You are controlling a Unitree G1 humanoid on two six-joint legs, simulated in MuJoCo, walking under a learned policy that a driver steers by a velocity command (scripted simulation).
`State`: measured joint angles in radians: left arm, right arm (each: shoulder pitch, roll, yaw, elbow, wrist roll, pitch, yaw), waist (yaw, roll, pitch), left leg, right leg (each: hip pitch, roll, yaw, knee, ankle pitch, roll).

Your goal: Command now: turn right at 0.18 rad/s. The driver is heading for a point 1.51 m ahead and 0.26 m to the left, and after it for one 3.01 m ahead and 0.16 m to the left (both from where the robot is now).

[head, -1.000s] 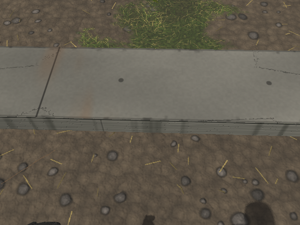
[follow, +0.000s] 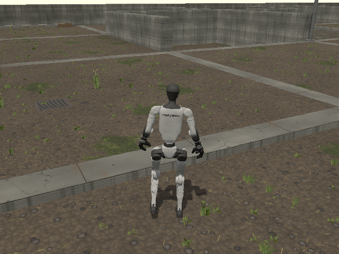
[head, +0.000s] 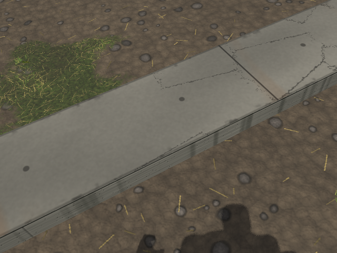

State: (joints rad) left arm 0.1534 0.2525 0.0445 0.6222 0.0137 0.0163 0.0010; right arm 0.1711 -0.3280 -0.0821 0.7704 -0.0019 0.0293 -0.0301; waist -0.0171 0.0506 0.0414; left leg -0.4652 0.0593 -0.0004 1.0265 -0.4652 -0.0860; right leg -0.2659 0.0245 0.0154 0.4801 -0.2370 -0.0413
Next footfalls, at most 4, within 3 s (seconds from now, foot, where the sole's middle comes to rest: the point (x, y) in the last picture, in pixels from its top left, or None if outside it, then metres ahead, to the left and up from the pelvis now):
0.20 left None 0.03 0.14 -0.78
1.44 left None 0.38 0.10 -0.78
2.02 right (201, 201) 0.67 -0.06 -0.78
2.60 left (161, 123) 1.02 0.09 -0.67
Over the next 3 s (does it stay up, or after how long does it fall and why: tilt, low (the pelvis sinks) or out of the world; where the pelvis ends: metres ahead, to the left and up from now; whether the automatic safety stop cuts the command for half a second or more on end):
stays up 1.01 0.05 0.11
